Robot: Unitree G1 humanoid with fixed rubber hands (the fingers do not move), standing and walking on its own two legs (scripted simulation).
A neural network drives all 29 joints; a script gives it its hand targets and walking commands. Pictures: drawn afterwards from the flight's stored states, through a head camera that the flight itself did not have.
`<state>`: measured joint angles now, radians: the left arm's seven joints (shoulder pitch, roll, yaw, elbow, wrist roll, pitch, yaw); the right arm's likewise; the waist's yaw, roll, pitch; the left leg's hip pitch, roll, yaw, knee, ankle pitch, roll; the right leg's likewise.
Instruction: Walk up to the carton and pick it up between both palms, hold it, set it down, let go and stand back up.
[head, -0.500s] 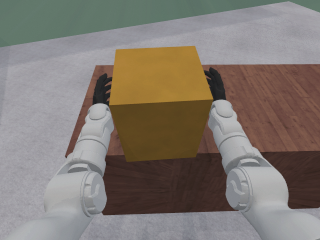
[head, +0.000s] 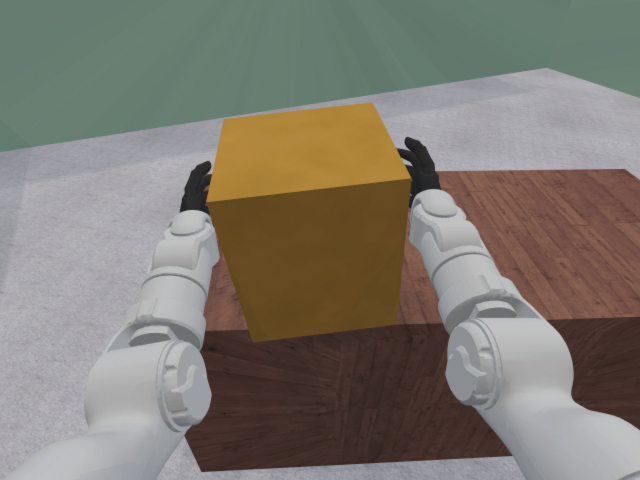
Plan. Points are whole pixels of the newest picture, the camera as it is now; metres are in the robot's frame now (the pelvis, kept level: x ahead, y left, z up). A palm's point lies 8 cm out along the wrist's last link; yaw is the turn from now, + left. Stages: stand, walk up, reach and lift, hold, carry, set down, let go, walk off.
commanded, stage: reach and lift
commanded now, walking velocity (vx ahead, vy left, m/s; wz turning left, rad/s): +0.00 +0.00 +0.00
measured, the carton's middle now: (311, 223) +0.43 +0.00 +0.15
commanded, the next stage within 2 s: hold in 1.10 s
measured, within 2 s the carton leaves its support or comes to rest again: neither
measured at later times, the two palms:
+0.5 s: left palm (182, 198) +0.40 +0.17 +0.21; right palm (420, 186) +0.40 -0.13 +0.23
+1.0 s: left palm (183, 189) +0.40 +0.16 +0.22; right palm (427, 182) +0.39 -0.14 +0.24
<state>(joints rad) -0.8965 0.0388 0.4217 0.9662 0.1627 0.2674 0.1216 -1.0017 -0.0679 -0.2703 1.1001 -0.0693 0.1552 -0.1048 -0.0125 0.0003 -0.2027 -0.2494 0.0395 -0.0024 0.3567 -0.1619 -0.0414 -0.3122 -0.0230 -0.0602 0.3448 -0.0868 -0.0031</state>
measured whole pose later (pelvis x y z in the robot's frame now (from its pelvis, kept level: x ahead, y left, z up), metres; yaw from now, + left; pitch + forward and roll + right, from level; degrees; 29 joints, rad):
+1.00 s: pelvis +0.00 +0.01 +0.00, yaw +0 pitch +0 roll +0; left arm -0.84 0.04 0.41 0.57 0.22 0.57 0.04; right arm -0.94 -0.05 -0.12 0.84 0.18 0.31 -0.20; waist -0.09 -0.02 -0.16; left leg -0.17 0.03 -0.01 0.35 -0.17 -0.04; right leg -0.22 -0.03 -0.06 0.31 -0.09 0.01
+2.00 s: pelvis +0.00 +0.01 +0.00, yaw +1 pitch -1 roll +0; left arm -0.83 0.04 0.37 0.37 0.22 0.76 0.03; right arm -0.94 -0.10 -0.05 0.68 0.29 0.47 -0.24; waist -0.08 -0.02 -0.16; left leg -0.17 0.03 -0.02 0.35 -0.17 -0.04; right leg -0.21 -0.03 -0.07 0.31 -0.09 0.01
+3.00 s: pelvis +0.00 +0.01 +0.00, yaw +1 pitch -1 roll +0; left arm -0.83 0.04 0.37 0.35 0.23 0.78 0.02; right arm -0.95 -0.10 -0.05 0.66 0.29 0.50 -0.25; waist -0.08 -0.02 -0.16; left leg -0.17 0.03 -0.02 0.35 -0.17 -0.04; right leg -0.21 -0.03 -0.07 0.31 -0.09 0.00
